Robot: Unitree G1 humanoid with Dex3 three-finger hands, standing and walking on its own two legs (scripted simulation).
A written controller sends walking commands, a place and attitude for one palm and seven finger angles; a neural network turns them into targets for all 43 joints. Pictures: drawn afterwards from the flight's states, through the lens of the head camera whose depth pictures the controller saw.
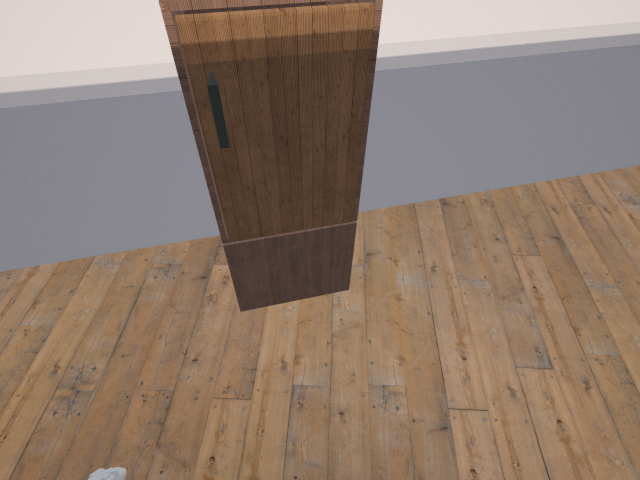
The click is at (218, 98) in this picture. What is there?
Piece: cupboard door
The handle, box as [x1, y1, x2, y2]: [207, 72, 229, 148]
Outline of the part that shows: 213,72 209,73 207,87 220,148 229,147 217,81 214,79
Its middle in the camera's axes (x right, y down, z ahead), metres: -0.21 -0.26 +0.79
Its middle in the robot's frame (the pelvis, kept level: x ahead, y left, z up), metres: +0.77 +0.26 +0.06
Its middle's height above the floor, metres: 0.83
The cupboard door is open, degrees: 0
